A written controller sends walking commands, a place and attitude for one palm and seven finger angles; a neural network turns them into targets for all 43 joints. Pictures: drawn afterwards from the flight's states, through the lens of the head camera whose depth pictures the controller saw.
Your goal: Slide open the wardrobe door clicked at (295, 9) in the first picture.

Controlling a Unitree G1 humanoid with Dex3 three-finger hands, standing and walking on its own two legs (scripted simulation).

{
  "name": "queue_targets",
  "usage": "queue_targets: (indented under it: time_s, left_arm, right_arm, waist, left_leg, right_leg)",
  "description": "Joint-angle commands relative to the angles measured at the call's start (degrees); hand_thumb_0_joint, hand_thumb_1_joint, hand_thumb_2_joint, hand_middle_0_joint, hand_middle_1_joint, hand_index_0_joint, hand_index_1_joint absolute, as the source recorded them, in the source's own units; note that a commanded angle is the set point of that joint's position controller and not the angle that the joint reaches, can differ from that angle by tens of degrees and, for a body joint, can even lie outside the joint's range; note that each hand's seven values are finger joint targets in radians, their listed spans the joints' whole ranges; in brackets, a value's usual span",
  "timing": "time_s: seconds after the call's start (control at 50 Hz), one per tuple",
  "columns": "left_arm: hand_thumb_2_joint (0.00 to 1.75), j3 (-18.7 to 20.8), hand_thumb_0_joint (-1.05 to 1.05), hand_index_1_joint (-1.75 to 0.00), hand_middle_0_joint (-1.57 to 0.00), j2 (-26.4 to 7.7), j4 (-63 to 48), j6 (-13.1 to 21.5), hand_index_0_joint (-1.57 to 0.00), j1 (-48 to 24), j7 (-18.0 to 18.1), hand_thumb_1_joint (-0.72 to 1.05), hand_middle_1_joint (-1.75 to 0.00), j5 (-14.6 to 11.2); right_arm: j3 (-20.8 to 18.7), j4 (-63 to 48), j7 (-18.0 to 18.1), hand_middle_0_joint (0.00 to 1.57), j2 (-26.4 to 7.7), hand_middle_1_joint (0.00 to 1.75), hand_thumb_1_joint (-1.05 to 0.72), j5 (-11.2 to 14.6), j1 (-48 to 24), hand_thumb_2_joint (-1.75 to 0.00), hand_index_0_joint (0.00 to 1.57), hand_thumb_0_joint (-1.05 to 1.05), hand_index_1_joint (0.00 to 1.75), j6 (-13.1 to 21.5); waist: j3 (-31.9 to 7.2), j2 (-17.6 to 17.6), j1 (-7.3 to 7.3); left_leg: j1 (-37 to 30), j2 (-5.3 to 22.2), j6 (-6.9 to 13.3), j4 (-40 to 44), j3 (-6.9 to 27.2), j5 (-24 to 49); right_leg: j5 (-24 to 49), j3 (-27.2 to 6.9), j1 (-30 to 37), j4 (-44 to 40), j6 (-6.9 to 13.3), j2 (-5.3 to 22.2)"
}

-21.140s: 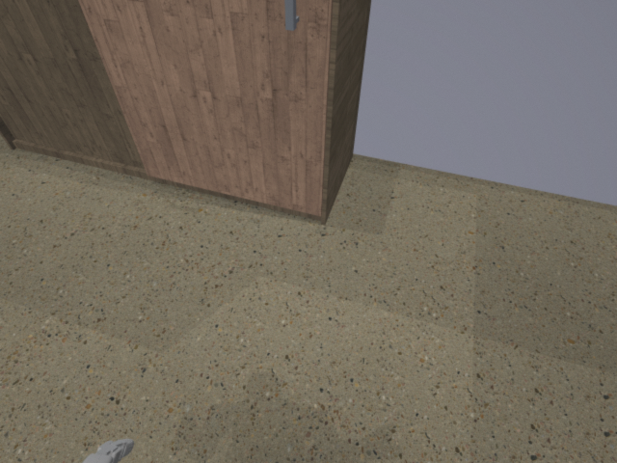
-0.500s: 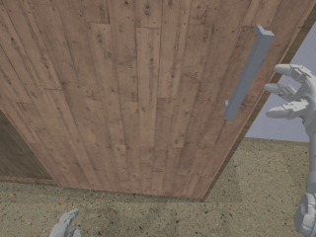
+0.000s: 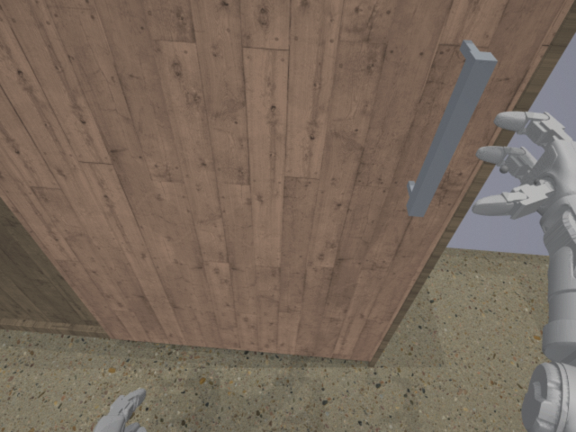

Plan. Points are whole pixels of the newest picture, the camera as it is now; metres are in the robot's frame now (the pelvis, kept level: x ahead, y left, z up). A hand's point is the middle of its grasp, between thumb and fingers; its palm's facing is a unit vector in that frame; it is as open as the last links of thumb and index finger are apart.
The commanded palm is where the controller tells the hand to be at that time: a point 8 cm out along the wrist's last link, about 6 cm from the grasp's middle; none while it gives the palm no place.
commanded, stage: move the hooked fingers beside the handle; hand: right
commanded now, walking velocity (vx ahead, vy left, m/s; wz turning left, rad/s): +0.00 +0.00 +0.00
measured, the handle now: (438, 138) +0.48 -0.17 +0.20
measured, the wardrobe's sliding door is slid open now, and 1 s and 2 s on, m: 0.00 0.00 0.00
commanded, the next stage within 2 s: feel for the door with the fingertips in 0.70 s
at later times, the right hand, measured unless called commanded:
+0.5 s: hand (506, 160) +0.42 -0.24 +0.21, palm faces +0.05 +1.00 +0.00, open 14.0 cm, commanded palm +0.39 -0.29 +0.20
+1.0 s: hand (486, 163) +0.42 -0.22 +0.20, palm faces +0.01 +1.00 -0.01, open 14.0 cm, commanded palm +0.40 -0.26 +0.20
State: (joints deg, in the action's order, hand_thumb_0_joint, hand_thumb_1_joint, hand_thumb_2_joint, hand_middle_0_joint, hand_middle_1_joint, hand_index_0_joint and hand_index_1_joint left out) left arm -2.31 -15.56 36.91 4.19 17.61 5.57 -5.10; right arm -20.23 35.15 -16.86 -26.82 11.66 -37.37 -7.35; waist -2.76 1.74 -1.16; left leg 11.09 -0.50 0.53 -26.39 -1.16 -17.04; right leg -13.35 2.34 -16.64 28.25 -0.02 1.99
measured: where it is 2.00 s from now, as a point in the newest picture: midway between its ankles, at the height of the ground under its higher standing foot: outside the picture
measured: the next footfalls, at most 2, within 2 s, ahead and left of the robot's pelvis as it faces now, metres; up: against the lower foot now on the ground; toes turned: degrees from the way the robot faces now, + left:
none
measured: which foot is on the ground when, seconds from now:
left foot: down 0.00-1.00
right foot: down 0.00-1.00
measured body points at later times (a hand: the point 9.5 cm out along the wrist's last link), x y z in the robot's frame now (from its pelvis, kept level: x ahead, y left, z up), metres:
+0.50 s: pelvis -0.01 +0.00 +0.00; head -0.01 +0.01 +0.45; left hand +0.10 +0.26 -0.10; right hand +0.41 -0.29 +0.22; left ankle -0.04 +0.11 -0.74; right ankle +0.01 -0.12 -0.74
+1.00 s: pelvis +0.00 +0.00 +0.00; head +0.01 +0.01 +0.45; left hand +0.12 +0.26 -0.10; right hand +0.42 -0.27 +0.21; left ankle -0.04 +0.11 -0.74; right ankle +0.01 -0.12 -0.74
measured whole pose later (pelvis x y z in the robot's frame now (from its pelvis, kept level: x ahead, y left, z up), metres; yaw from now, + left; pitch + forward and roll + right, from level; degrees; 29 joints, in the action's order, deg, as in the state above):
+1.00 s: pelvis +0.00 +0.00 +0.00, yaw +0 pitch +3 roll +1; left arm -2.2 -15.8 37.3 4.6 16.9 5.8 -5.0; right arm -17.2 41.2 -16.6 -26.4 12.0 -42.6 -6.8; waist -3.1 2.0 -1.6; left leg 12.9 -0.4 0.4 -26.8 -1.7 -16.9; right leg -13.3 1.8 -18.9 29.1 0.2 1.8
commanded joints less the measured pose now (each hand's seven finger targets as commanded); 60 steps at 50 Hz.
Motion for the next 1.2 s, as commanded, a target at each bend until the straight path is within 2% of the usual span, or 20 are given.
queue_targets:
  time_s: [0.0,0.04,0.06,0.14,0.28,0.32,0.34,0.42,0.5,0.54,0.66,0.74,0.8,0.88,0.94,0.96,1.02,1.04,1.12,1.18]
  left_arm:
    - [0.9,2.42,0.0,-0.3,-0.2,-8.2,-6.9,2.99,-0.2,-4.03,0.86,0.9,-0.3,0.09]
    - [0.9,2.43,0.0,-0.3,-0.2,-8.18,-6.78,2.91,-0.2,-4.01,1.01,0.9,-0.3,-0.19]
    - [0.9,2.55,0.0,-0.3,-0.2,-8.51,-6.27,2.62,-0.2,-3.81,1.03,0.9,-0.3,-0.15]
    - [0.9,2.7,0.0,-0.3,-0.2,-8.57,-7.14,1.88,-0.2,-3.86,0.96,0.9,-0.3,-0.2]
    - [0.9,2.27,0.0,-0.3,-0.2,-8.21,-6.53,2.79,-0.2,-3.99,1.2,0.9,-0.3,0.29]
    - [0.9,2.25,0.0,-0.3,-0.2,-8.23,-6.18,2.83,-0.2,-3.7,1.17,0.9,-0.3,0.32]
    - [0.9,2.32,0.0,-0.3,-0.2,-8.29,-6.19,2.73,-0.2,-3.26,1.21,0.9,-0.3,0.2]
    - [0.9,2.42,0.0,-0.3,-0.2,-8.74,-5.81,2.14,-0.2,-2.5,1.09,0.9,-0.3,0.11]
    - [0.9,2.94,0.0,-0.3,-0.2,-9.16,-7.33,1.78,-0.2,-2.44,0.82,0.9,-0.3,0.03]
    - [0.9,3.01,0.0,-0.3,-0.2,-8.73,-7.88,2.0,-0.2,-2.76,0.83,0.9,-0.3,-0.21]
    - [0.9,2.92,0.0,-0.3,-0.2,-8.88,-7.06,3.02,-0.2,-2.81,0.84,0.9,-0.3,0.14]
    - [0.9,2.9,0.0,-0.3,-0.2,-9.03,-6.21,2.65,-0.2,-1.96,0.9,0.9,-0.3,0.12]
    - [0.9,2.74,0.0,-0.3,-0.2,-8.76,-6.09,2.41,-0.2,-2.37,0.95,0.9,-0.3,-0.01]
    - [0.9,3.01,0.0,-0.3,-0.2,-8.63,-6.88,2.84,-0.2,-2.21,0.75,0.9,-0.3,0.33]
    - [0.9,2.94,0.0,-0.3,-0.2,-8.22,-7.07,2.9,-0.2,-2.22,0.57,0.9,-0.3,0.36]
    - [0.9,2.86,0.0,-0.3,-0.2,-8.28,-7.08,2.97,-0.2,-2.87,0.43,0.9,-0.3,0.37]
    - [0.9,2.69,0.0,-0.3,-0.2,-7.95,-6.49,2.76,-0.2,-3.21,0.23,0.9,-0.3,0.31]
    - [0.9,2.8,0.0,-0.3,-0.2,-7.92,-6.6,2.6,-0.2,-3.33,0.25,0.9,-0.3,0.2]
    - [0.9,2.75,0.0,-0.3,-0.2,-7.42,-7.0,2.07,-0.2,-4.22,-0.18,0.9,-0.3,0.45]
    - [0.9,2.77,0.0,-0.3,-0.2,-7.52,-6.7,1.45,-0.2,-4.18,0.12,0.9,-0.3,0.7]
  right_arm:
    - [-1.44,-11.9,-0.39,0.3,-15.07,1.2,0.5,1.39,-31.58,-0.3,0.3,0.0,1.2,3.17]
    - [0.69,-6.95,-0.79,0.3,-12.4,1.2,0.5,1.6,-28.72,-0.3,0.3,0.0,1.2,1.06]
    - [-1.06,-4.53,-0.77,0.3,-14.45,1.2,0.5,1.43,-27.95,-0.3,0.3,0.0,1.2,0.0]
    - [-0.07,-3.63,-1.09,0.3,-13.85,1.2,0.5,1.88,-28.11,-0.3,0.3,0.0,1.2,-0.06]
    - [-2.09,-8.5,0.28,0.3,-17.64,1.2,0.5,1.48,-39.06,-0.3,0.3,0.0,1.2,6.29]
    - [-2.71,-6.68,0.27,0.3,-18.2,1.2,0.5,0.97,-37.36,-0.3,0.3,0.0,1.2,6.43]
    - [-3.3,-5.63,0.42,0.3,-19.36,1.2,0.5,1.0,-35.97,-0.3,0.3,0.0,1.2,6.48]
    - [-2.62,1.96,-0.76,0.3,-18.27,1.2,0.5,0.19,-31.47,-0.3,0.3,0.0,1.2,3.86]
    - [-3.83,-0.62,-2.36,0.3,-19.16,1.2,0.5,1.17,-28.31,-0.3,0.3,0.0,1.2,3.83]
    - [-1.07,-4.2,-2.84,0.3,-15.98,1.2,0.5,2.25,-29.86,-0.3,0.3,0.0,1.2,5.15]
    - [-2.76,-10.65,-1.29,0.3,-17.74,1.2,0.5,2.17,-35.23,-0.3,0.3,0.0,1.2,6.73]
    - [-3.41,-4.18,-0.55,0.3,-18.03,1.2,0.5,1.55,-30.24,-0.3,0.3,0.0,1.2,4.35]
    - [0.69,-1.51,-0.41,0.3,-14.06,1.2,0.5,0.68,-33.21,-0.3,0.3,0.0,1.2,2.51]
    - [0.89,-7.24,-0.01,0.3,-13.36,1.2,0.5,1.06,-35.45,-0.3,0.3,0.0,1.2,4.15]
    - [0.08,-8.42,0.2,0.3,-12.84,1.2,0.5,2.4,-32.84,-0.3,0.3,0.0,1.2,5.41]
    - [0.18,-10.14,0.36,0.3,-12.63,1.2,0.5,2.24,-33.7,-0.3,0.3,0.0,1.2,5.45]
    - [1.92,-7.11,1.66,0.3,-9.35,1.2,0.5,1.79,-32.62,-0.3,0.3,0.0,1.2,3.49]
    - [0.85,-7.7,2.42,0.3,-10.74,1.2,0.5,1.77,-31.61,-0.3,0.3,0.0,1.2,3.38]
    - [2.29,-11.13,4.77,0.3,-8.05,1.2,0.5,0.48,-32.12,-0.3,0.3,0.0,1.2,1.28]
    - [-0.87,-10.51,5.85,0.3,-11.35,1.2,0.5,0.29,-31.42,-0.3,0.3,0.0,1.2,0.97]
  waist:
    - [-14.95,3.73,-1.05]
    - [-12.33,2.33,-1.23]
    - [-11.62,1.2,-0.9]
    - [-12.78,-2.56,-1.08]
    - [-17.03,1.85,-1.74]
    - [-17.34,3.34,-1.27]
    - [-17.74,1.59,-1.0]
    - [-13.5,1.66,-0.51]
    - [-16.32,-0.91,0.2]
    - [-15.96,-0.7,-0.7]
    - [-17.87,3.7,-0.97]
    - [-14.69,0.38,-0.68]
    - [-12.03,1.46,-1.75]
    - [-19.24,2.94,-1.52]
    - [-20.07,-0.12,-0.94]
    - [-20.31,1.73,-0.79]
    - [-15.58,0.27,-0.97]
    - [-15.35,-0.18,-0.66]
    - [-16.56,1.11,-0.24]
    - [-16.77,-2.24,-0.04]
  left_leg:
    - [3.91,-0.75,0.79,3.52,-0.61,18.69]
    - [4.7,-0.57,0.72,4.2,-0.8,16.94]
    - [4.97,-0.4,0.62,4.14,-0.65,17.22]
    - [4.03,-0.17,0.46,3.86,-0.75,17.57]
    - [3.93,-0.35,0.53,3.76,0.19,16.85]
    - [3.61,-0.29,0.65,3.56,0.12,17.13]
    - [2.39,-0.32,0.57,3.66,-0.09,16.78]
    - [3.59,-0.04,0.65,3.6,-0.2,16.85]
    - [1.45,-0.09,0.46,2.79,-0.08,20.77]
    - [2.12,-0.34,0.5,2.91,-0.4,19.92]
    - [4.17,-0.8,0.76,3.17,-0.36,17.45]
    - [4.05,-0.7,0.57,3.51,-0.7,16.21]
    - [6.81,-0.39,0.37,3.76,-0.54,14.05]
    - [4.89,-0.55,0.75,2.63,-0.54,18.34]
    - [2.64,-0.79,0.7,2.3,-0.81,20.97]
    - [3.16,-0.74,0.73,2.09,-0.57,21.39]
    - [5.07,-0.74,0.61,2.53,-1.02,18.74]
    - [3.9,-0.7,0.67,2.74,-1.04,19.09]
    - [3.62,-0.55,0.68,2.23,-1.01,20.6]
    - [1.67,-0.52,0.43,2.54,-0.56,21.78]
  right_leg:
    - [14.17,-2.36,14.87,-1.67,2.51,-1.07]
    - [11.96,-1.88,12.92,-1.84,2.69,-1.32]
    - [11.42,-2.01,11.85,-1.83,2.67,-1.25]
    - [11.37,-1.94,10.85,-1.47,2.85,-1.45]
    - [11.72,-2.72,14.35,-0.97,2.89,-1.36]
    - [12.04,-2.62,14.16,-1.05,2.69,-1.39]
    - [11.88,-2.44,13.04,-0.99,2.84,-1.47]
    - [10.59,-2.25,9.61,-1.65,2.61,-1.42]
    - [13.3,-1.68,10.1,-1.1,2.86,-1.37]
    - [13.48,-1.71,11.15,-0.88,2.96,-1.25]
    - [13.33,-2.74,14.81,-0.91,2.72,-1.08]
    - [11.59,-2.13,11.27,-1.19,2.79,-1.2]
    - [9.11,-2.29,10.29,-1.57,2.69,-1.1]
    - [14.32,-2.89,15.17,-0.34,2.58,-1.09]
    - [16.6,-2.56,15.04,0.13,2.71,-1.08]
    - [16.81,-2.64,15.82,0.04,2.59,-1.01]
    - [14.3,-2.67,13.41,-0.73,2.49,-0.91]
    - [14.73,-2.25,12.83,-0.51,2.68,-1.05]
    - [16.63,-2.38,13.89,-0.79,2.44,-0.98]
    - [16.3,-1.93,12.61,-0.83,2.81,-1.07]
